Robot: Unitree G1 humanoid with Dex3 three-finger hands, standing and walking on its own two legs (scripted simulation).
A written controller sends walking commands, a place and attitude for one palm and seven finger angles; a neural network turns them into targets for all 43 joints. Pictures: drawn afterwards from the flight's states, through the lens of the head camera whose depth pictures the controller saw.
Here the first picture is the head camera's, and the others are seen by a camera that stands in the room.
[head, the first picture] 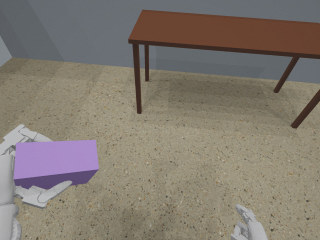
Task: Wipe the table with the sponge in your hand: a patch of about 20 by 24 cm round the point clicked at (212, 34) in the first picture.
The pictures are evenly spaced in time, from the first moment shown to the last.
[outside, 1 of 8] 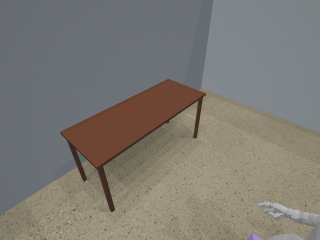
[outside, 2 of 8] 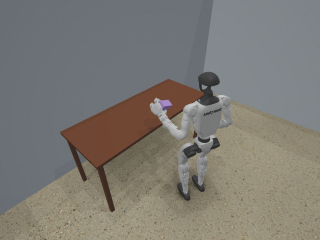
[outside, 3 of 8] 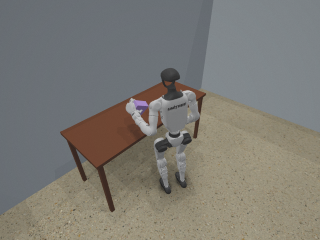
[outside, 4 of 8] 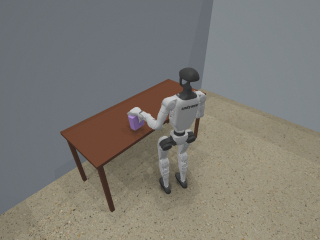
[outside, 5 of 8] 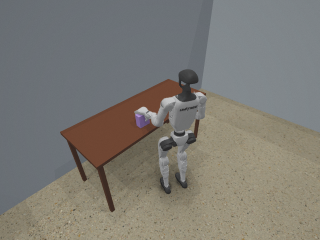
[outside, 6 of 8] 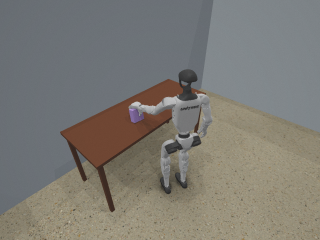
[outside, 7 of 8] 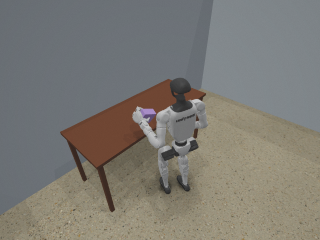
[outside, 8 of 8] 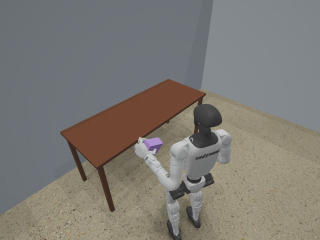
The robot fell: no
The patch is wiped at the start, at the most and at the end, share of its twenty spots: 0.00 0.90 0.90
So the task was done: yes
